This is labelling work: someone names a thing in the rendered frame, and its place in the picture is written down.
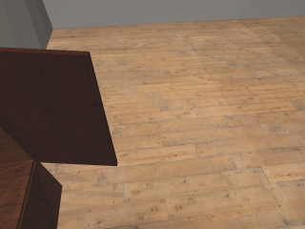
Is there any cupboard door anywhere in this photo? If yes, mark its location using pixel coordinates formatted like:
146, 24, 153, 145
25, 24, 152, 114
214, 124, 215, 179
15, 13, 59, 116
0, 47, 118, 166

